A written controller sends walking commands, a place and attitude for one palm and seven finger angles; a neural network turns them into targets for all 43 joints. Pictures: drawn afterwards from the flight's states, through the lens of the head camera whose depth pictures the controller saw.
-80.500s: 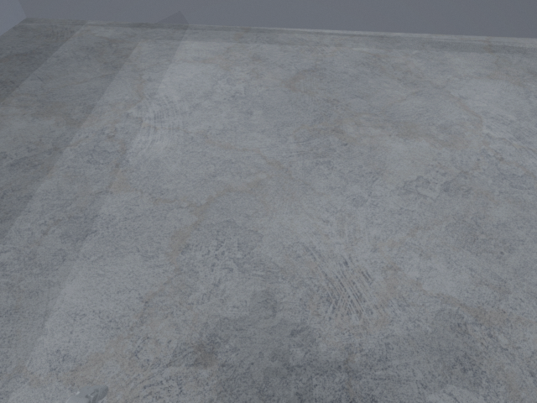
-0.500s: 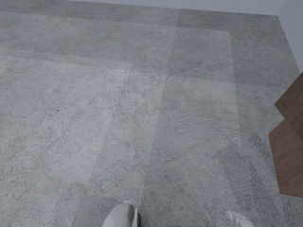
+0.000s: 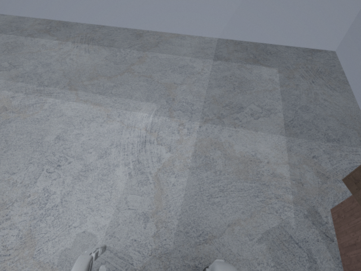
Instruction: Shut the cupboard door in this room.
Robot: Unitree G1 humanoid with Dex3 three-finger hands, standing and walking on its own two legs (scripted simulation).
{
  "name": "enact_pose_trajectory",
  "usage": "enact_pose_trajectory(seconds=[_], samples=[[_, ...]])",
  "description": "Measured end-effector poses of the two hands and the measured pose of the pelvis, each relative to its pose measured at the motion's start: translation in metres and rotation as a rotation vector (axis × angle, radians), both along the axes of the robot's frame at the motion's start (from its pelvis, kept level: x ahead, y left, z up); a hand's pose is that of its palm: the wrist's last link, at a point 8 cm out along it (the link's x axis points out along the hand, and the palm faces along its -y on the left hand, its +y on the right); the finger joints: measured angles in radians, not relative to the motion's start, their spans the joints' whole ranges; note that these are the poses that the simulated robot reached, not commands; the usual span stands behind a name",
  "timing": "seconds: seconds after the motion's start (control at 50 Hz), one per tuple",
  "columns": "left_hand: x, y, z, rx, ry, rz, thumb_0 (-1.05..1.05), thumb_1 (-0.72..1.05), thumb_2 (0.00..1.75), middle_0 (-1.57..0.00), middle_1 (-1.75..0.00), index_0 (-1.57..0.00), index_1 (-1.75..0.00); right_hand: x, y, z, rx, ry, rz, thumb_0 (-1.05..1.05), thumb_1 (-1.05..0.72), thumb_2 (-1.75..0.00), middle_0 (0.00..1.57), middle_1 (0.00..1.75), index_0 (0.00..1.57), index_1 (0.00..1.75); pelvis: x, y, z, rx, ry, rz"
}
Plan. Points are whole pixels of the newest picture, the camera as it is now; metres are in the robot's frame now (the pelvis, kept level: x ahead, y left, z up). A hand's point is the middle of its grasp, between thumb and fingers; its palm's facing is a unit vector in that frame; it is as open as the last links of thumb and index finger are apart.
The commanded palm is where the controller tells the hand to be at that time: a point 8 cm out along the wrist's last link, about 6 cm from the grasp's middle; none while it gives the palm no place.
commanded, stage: walk to a spot facing it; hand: left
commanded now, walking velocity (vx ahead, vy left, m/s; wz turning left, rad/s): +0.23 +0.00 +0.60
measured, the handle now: out of the picture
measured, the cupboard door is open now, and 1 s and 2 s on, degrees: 23 23 23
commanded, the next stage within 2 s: turn to face it in 0.20 s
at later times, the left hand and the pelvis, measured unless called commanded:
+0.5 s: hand out of the picture +0.10 +0.21 -0.19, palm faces +0.28 -0.94 -0.21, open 7.3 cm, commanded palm none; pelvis +0.15 +0.02 -0.01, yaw +12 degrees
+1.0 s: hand (100, 243) +0.22 +0.22 -0.16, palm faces -0.02 -0.97 -0.25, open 7.4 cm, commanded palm none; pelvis +0.17 +0.02 +0.00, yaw -6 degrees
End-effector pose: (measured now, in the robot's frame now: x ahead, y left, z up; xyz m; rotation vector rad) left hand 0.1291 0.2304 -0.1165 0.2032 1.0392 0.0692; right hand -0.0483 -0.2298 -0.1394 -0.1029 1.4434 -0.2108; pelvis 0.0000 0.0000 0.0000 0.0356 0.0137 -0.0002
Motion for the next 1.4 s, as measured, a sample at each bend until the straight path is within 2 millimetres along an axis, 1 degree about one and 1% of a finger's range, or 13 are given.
enact_pose_trajectory(seconds=[0.06,0.12,0.2,0.28,0.44,0.54,0.62,0.68,0.86,1.02,1.1,1.22,1.4], samples=[[0.034,-0.014,-0.003,0.012,-0.039,0.0,0.0,0.9,0.89,-0.2,-0.29,-0.2,-0.3,0.013,-0.011,-0.011,0.021,0.07,-0.005,0.01,-0.91,-0.9,0.2,0.3,0.2,0.3,0.029,-0.013,-0.009,-0.011,0.001,0.028],[0.04,-0.02,0.0,0.009,-0.03,0.052,0.0,0.9,0.89,-0.2,-0.3,-0.2,-0.3,0.046,-0.02,-0.007,0.024,0.085,0.033,0.01,-0.91,-0.9,0.2,0.3,0.2,0.3,0.051,-0.02,-0.003,-0.013,-0.006,0.072],[0.025,-0.023,0.0,-0.001,0.044,0.152,0.0,0.9,0.89,-0.2,-0.3,-0.2,-0.3,0.116,-0.029,0.002,0.017,0.031,0.108,0.01,-0.91,-0.9,0.2,0.3,0.2,0.3,0.079,-0.023,0.006,-0.014,-0.003,0.133],[0.007,-0.006,-0.002,0.022,0.099,0.266,-0.02,0.94,0.89,-0.2,-0.3,-0.2,-0.3,0.198,-0.025,0.007,0.008,-0.063,0.211,0.01,-0.91,-0.9,0.19,0.3,0.2,0.3,0.101,-0.02,0.009,-0.023,-0.002,0.193],[-0.036,0.02,-0.034,-0.017,0.268,0.384,-0.01,0.92,0.89,-0.2,-0.3,-0.2,-0.3,0.348,0.029,0.013,-0.025,-0.304,0.409,0.01,-0.92,-0.9,0.19,0.3,0.2,0.3,0.142,0.014,-0.009,-0.066,-0.021,0.222],[-0.043,0.024,-0.044,-0.048,0.377,0.387,0.0,0.91,0.89,-0.19,-0.29,-0.2,-0.3,0.384,0.065,0.02,-0.02,-0.399,0.432,0.0,-0.92,-0.9,0.19,0.3,0.2,0.3,0.155,0.029,-0.011,-0.047,-0.034,0.178],[-0.029,0.026,-0.034,-0.064,0.388,0.35,0.0,0.91,0.89,-0.2,-0.29,-0.2,-0.3,0.383,0.077,0.022,0.006,-0.41,0.392,0.0,-0.91,-0.9,0.2,0.3,0.2,0.3,0.156,0.035,-0.004,-0.055,-0.036,0.131],[-0.012,0.03,-0.027,-0.053,0.363,0.316,0.0,0.91,0.89,-0.2,-0.29,-0.2,-0.3,0.372,0.073,0.019,0.021,-0.387,0.341,0.0,-0.91,-0.9,0.2,0.3,0.21,0.3,0.157,0.035,-0.001,-0.06,-0.033,0.093],[0.045,0.033,-0.024,0.04,0.261,0.199,0.0,0.9,0.89,-0.2,-0.3,-0.2,-0.3,0.316,0.012,-0.013,-0.005,-0.262,0.139,0.01,-0.91,-0.9,0.2,0.3,0.21,0.3,0.165,0.017,-0.015,-0.033,-0.02,-0.012],[0.092,0.037,-0.014,0.054,0.262,0.058,0.0,0.9,0.89,-0.2,-0.3,-0.2,-0.3,0.277,-0.014,0.014,-0.093,-0.201,0.01,0.01,-0.91,-0.9,0.2,0.3,0.2,0.3,0.172,0.023,0.002,-0.024,0.014,-0.107],[0.125,0.048,-0.02,0.045,0.234,-0.011,0.0,0.9,0.89,-0.2,-0.3,-0.2,-0.3,0.267,-0.008,0.022,-0.134,-0.208,-0.039,0.01,-0.91,-0.9,0.19,0.3,0.2,0.3,0.178,0.035,0.001,-0.031,0.022,-0.155],[0.18,0.064,-0.03,0.029,0.188,-0.109,0.0,0.9,0.89,-0.2,-0.3,-0.2,-0.3,0.248,0.02,0.029,-0.172,-0.226,-0.09,0.01,-0.91,-0.9,0.2,0.3,0.2,0.3,0.183,0.058,-0.002,-0.05,0.015,-0.24],[0.248,0.046,-0.007,0.022,0.103,-0.269,0.0,0.91,0.89,-0.19,-0.29,-0.2,-0.3,0.195,0.051,0.033,-0.138,-0.162,-0.227,0.01,-0.91,-0.9,0.2,0.3,0.21,0.3,0.184,0.066,0.011,-0.082,0.014,-0.359]])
